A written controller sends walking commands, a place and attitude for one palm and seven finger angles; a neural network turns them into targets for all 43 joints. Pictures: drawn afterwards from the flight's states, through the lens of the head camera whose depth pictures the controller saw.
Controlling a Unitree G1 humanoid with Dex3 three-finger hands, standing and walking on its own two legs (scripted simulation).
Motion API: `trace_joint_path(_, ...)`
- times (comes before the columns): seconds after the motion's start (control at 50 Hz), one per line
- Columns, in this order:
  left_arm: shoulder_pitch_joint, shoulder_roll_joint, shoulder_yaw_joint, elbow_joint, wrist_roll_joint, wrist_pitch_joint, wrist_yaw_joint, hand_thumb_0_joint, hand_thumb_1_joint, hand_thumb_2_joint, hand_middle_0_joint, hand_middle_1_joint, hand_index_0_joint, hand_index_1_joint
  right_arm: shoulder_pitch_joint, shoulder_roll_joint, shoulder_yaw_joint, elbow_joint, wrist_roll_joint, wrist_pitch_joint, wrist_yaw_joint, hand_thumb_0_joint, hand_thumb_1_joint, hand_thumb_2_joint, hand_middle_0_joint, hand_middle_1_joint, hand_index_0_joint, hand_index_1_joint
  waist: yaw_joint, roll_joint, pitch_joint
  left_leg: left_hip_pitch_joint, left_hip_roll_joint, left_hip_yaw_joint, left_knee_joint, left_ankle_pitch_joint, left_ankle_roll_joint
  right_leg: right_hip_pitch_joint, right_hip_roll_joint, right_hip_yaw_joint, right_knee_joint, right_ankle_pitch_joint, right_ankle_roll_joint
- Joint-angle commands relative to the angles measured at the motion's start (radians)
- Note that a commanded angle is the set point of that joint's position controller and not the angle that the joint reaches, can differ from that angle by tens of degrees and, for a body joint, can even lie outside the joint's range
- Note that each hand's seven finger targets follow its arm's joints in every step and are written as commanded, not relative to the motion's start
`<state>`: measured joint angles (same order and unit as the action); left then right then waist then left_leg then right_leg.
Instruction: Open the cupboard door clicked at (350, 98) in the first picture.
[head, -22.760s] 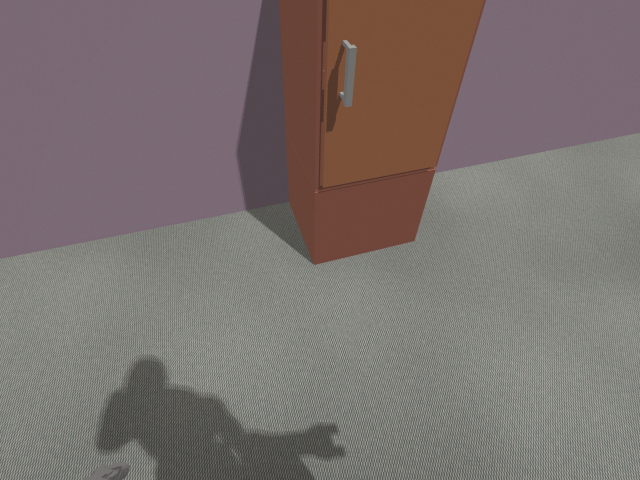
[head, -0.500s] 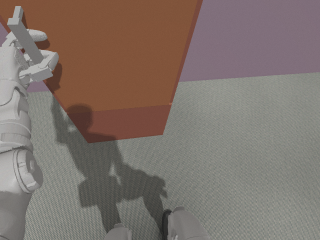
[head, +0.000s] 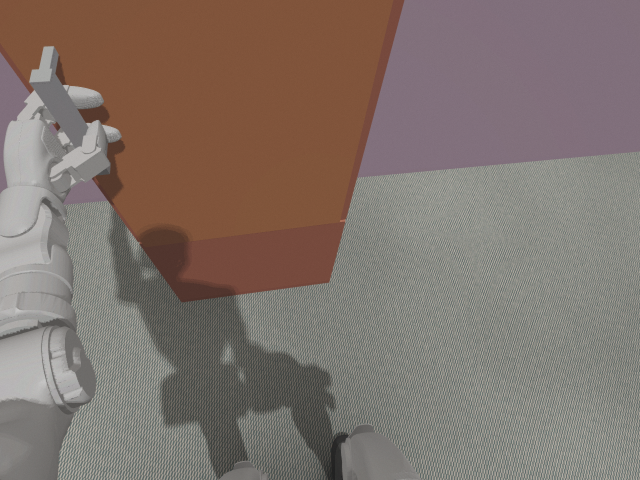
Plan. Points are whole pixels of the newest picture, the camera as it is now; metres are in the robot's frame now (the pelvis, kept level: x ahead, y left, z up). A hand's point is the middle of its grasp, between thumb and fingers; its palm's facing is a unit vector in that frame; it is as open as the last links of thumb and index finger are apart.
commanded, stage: pull the door open along its arc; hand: left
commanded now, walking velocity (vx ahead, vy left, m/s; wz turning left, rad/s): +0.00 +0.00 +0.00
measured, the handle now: (77, 117) +0.54 +0.25 +0.09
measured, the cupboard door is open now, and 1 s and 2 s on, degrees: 1 41 38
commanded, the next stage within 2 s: open thumb and fingers to let go in 0.70 s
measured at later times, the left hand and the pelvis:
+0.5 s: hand (159, 277) +0.33 +0.14 +0.09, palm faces +0.30 -0.95 +0.10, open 6.0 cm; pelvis +0.01 +0.00 +0.02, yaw +1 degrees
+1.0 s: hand (226, 313) +0.29 +0.08 +0.08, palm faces +0.51 -0.86 -0.04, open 6.3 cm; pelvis +0.00 -0.05 +0.01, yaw +5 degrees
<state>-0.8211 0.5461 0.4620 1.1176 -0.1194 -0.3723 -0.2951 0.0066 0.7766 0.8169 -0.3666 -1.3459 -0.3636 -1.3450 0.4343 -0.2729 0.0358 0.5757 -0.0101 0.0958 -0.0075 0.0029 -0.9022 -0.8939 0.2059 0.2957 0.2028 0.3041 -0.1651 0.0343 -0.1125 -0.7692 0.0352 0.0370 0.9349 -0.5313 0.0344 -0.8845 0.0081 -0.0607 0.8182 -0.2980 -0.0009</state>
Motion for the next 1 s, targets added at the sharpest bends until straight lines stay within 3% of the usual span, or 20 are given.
trace_joint_path(0.0,-0.196,0.238,0.033,-0.275,-0.055,-0.065,-0.018,0.000,0.900,0.900,-0.400,-1.350,-0.400,-1.350,0.129,-0.177,-0.071,-0.083,0.008,-0.011,-0.005,0.000,-0.900,-0.900,0.200,0.300,0.200,0.300,0.064,0.066,-0.474,0.138,-0.009,-0.058,-0.130,0.637,-0.029,0.488,0.026,0.034,-0.013,0.449,-0.029)
trace_joint_path(0.08,-0.019,0.177,0.018,-0.393,-0.090,-0.049,-0.017,0.000,0.900,0.900,-0.400,-1.350,-0.400,-1.350,0.093,-0.163,-0.077,-0.118,0.017,-0.015,0.004,0.000,-0.900,-0.900,0.200,0.300,0.200,0.300,0.107,0.059,-0.477,0.124,-0.011,-0.043,-0.156,0.670,-0.025,0.562,0.017,0.042,-0.018,0.501,-0.035)
trace_joint_path(0.22,0.336,-0.033,-0.093,-0.677,-0.145,-0.016,0.017,0.000,0.900,0.900,-0.400,-1.350,-0.400,-1.350,0.001,-0.137,-0.086,-0.176,0.034,-0.050,0.026,0.000,-0.900,-0.900,0.200,0.300,0.200,0.300,0.152,0.029,-0.413,0.146,-0.012,-0.026,-0.201,0.698,-0.028,0.605,0.004,0.033,-0.039,0.518,-0.038)
trace_joint_path(0.24,0.337,-0.076,-0.006,-0.779,-0.186,-0.010,0.150,0.000,0.900,0.900,-0.400,-1.350,-0.400,-1.350,-0.047,-0.106,-0.088,-0.188,0.036,-0.065,0.032,0.000,-0.900,-0.900,0.200,0.300,0.200,0.300,0.212,0.027,-0.403,0.161,-0.022,-0.035,-0.207,0.693,-0.053,0.578,0.014,0.004,-0.050,0.482,-0.035)
trace_joint_path(0.26,0.388,-0.199,-0.109,-0.804,-0.168,0.003,0.219,0.000,0.900,0.900,-0.400,-1.350,-0.400,-1.350,-0.059,-0.100,-0.087,-0.177,0.032,-0.078,0.040,0.000,-0.900,-0.900,0.200,0.300,0.200,0.300,0.179,0.059,-0.361,0.199,-0.018,-0.032,-0.212,0.711,-0.067,0.540,0.014,-0.004,-0.055,0.459,-0.031)
trace_joint_path(0.28,0.444,-0.249,-0.136,-0.852,-0.161,0.008,0.267,0.000,0.900,0.900,-0.400,-1.350,-0.400,-1.350,-0.062,-0.097,-0.090,-0.174,0.031,-0.089,0.049,0.000,-0.900,-0.900,0.200,0.300,0.200,0.300,0.180,0.042,-0.337,0.210,-0.013,-0.039,-0.217,0.728,-0.080,0.524,0.014,-0.017,-0.062,0.442,-0.030)
trace_joint_path(0.3,0.507,-0.264,-0.147,-0.903,-0.143,0.012,0.310,0.000,0.900,0.900,-0.400,-1.350,-0.400,-1.350,-0.070,-0.095,-0.092,-0.173,0.027,-0.095,0.056,0.000,-0.900,-0.900,0.200,0.300,0.200,0.300,0.185,0.034,-0.340,0.217,-0.012,-0.038,-0.217,0.741,-0.083,0.533,0.012,-0.017,-0.058,0.444,-0.032)
trace_joint_path(0.32,0.568,-0.266,-0.151,-0.950,-0.125,0.010,0.356,0.000,0.900,0.900,-0.400,-1.350,-0.400,-1.350,-0.079,-0.096,-0.094,-0.175,0.024,-0.097,0.057,0.000,-0.900,-0.900,0.200,0.300,0.200,0.300,0.190,-0.037,-0.339,0.204,-0.009,-0.039,-0.218,0.733,-0.074,0.561,0.011,-0.015,-0.060,0.452,-0.035)
trace_joint_path(0.38,0.655,-0.368,-0.244,-1.112,-0.045,0.016,0.488,0.000,0.900,0.900,-0.400,-1.350,-0.400,-1.350,-0.136,-0.068,-0.090,-0.190,0.011,-0.102,0.064,0.000,-0.900,-0.900,0.200,0.300,0.200,0.300,0.197,0.002,-0.330,0.235,-0.014,-0.033,-0.233,0.707,-0.078,0.582,-0.001,-0.017,-0.056,0.440,-0.037)
trace_joint_path(0.48,0.800,-0.478,-0.365,-1.261,0.078,0.062,0.679,0.000,0.900,0.900,-0.400,-1.350,-0.400,-1.350,-0.219,-0.038,-0.077,-0.213,-0.018,-0.087,0.050,0.000,-0.900,-0.900,0.200,0.300,0.200,0.300,0.206,-0.072,-0.256,0.234,-0.018,-0.033,-0.259,0.563,-0.065,0.605,-0.015,-0.016,-0.075,0.371,-0.042)
trace_joint_path(0.52,0.849,-0.488,-0.381,-1.281,0.114,0.088,0.745,0.000,0.900,0.900,-0.400,-1.350,-0.400,-1.350,-0.255,-0.028,-0.071,-0.217,-0.024,-0.076,0.036,0.000,-0.900,-0.900,0.200,0.300,0.200,0.300,0.210,-0.091,-0.225,0.219,-0.025,-0.037,-0.273,0.463,-0.056,0.624,-0.018,-0.006,-0.091,0.319,-0.044)
trace_joint_path(0.58,0.941,-0.558,-0.464,-1.351,0.165,0.137,0.814,0.000,0.900,0.900,-0.400,-1.350,-0.400,-1.350,-0.305,-0.003,-0.057,-0.231,-0.035,-0.058,0.026,0.000,-0.900,-0.900,0.200,0.300,0.200,0.300,0.222,-0.049,-0.197,0.218,-0.034,-0.031,-0.282,0.412,-0.053,0.630,-0.025,-0.006,-0.099,0.283,-0.047)
trace_joint_path(0.62,1.012,-0.556,-0.477,-1.360,0.187,0.168,0.833,0.000,0.900,0.900,-0.400,-1.350,-0.400,-1.350,-0.316,0.000,-0.056,-0.228,-0.039,-0.041,0.016,0.000,-0.900,-0.900,0.200,0.300,0.200,0.300,0.223,-0.085,-0.188,0.215,-0.036,-0.034,-0.281,0.388,-0.050,0.651,-0.024,0.004,-0.115,0.280,-0.049)
trace_joint_path(0.66,0.952,-0.606,-0.552,-1.390,0.209,0.187,0.843,0.000,0.900,0.900,-0.400,-1.350,-0.400,-1.350,-0.336,0.006,-0.051,-0.229,-0.047,-0.032,0.007,0.000,-0.900,-0.900,0.200,0.300,0.200,0.300,0.199,-0.071,-0.174,0.225,-0.039,-0.032,-0.271,0.375,-0.044,0.631,-0.028,0.010,-0.120,0.283,-0.045)
trace_joint_path(0.72,0.870,-0.671,-0.635,-1.362,0.232,0.200,0.861,0.000,0.900,0.900,-0.400,-1.350,-0.400,-1.350,-0.346,0.010,-0.047,-0.219,-0.056,-0.035,-0.007,0.000,-0.900,-0.900,0.200,0.300,0.200,0.300,0.165,-0.103,-0.136,0.226,-0.040,-0.044,-0.253,0.341,-0.038,0.588,-0.031,0.014,-0.132,0.243,-0.038)
trace_joint_path(0.76,0.815,-0.711,-0.676,-1.347,0.236,0.197,0.871,0.000,0.900,0.900,-0.400,-1.350,-0.400,-1.350,-0.357,0.013,-0.045,-0.203,-0.061,-0.045,-0.011,0.000,-0.900,-0.900,0.200,0.300,0.200,0.300,0.159,-0.086,-0.148,0.233,-0.045,-0.047,-0.233,0.336,-0.038,0.566,-0.034,0.020,-0.126,0.234,-0.036)
trace_joint_path(0.78,0.724,-0.706,-0.681,-1.331,0.236,0.193,0.880,0.000,0.900,0.900,-0.400,-1.350,-0.400,-1.350,-0.359,0.010,-0.042,-0.190,-0.062,-0.050,-0.015,0.000,-0.900,-0.900,0.200,0.300,0.200,0.300,0.143,-0.077,-0.147,0.226,-0.048,-0.052,-0.220,0.322,-0.037,0.544,-0.040,0.025,-0.125,0.216,-0.033)
trace_joint_path(0.9,0.741,-0.631,-0.604,-1.284,0.220,0.161,0.848,0.000,0.480,0.720,-0.370,-1.305,-0.370,-1.305,-0.332,0.014,-0.055,-0.169,-0.064,-0.067,-0.038,0.000,-0.900,-0.900,0.200,0.300,0.200,0.300,0.174,-0.095,-0.252,0.207,-0.059,-0.038,-0.204,0.335,-0.037,0.643,-0.058,0.073,-0.127,0.292,-0.023)
trace_joint_path(0.92,0.755,-0.616,-0.588,-1.272,0.211,0.158,0.837,0.000,0.410,0.690,-0.365,-1.298,-0.365,-1.298,-0.324,0.012,-0.056,-0.168,-0.062,-0.068,-0.041,0.000,-0.900,-0.900,0.200,0.300,0.200,0.300,0.173,-0.127,-0.256,0.198,-0.058,-0.042,-0.206,0.329,-0.038,0.663,-0.062,0.080,-0.133,0.303,-0.018)
trace_joint_path(0.98,0.720,-0.624,-0.596,-1.279,0.189,0.138,0.810,0.000,0.200,0.600,-0.350,-1.275,-0.350,-1.275,-0.329,0.009,-0.056,-0.163,-0.058,-0.079,-0.046,0.000,-0.900,-0.900,0.200,0.300,0.200,0.300,0.163,-0.119,-0.238,0.189,-0.058,-0.040,-0.205,0.309,-0.035,0.665,-0.070,0.096,-0.146,0.294,-0.011)
